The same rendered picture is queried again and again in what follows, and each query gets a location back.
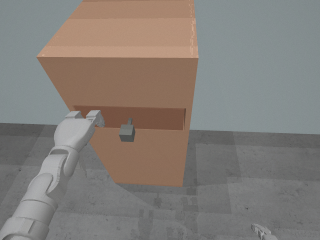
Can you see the left robot forearm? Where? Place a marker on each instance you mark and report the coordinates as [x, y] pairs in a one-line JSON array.
[[33, 215]]

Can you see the robot right hand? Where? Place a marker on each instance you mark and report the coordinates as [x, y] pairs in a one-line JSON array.
[[262, 232]]

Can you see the cabinet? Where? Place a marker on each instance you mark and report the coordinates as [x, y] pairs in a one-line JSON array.
[[130, 53]]

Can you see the robot left hand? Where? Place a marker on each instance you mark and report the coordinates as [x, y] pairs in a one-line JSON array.
[[75, 132]]

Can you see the drawer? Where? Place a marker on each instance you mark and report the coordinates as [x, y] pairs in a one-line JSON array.
[[155, 118]]

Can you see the handle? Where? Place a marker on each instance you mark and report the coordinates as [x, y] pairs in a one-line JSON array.
[[127, 131]]

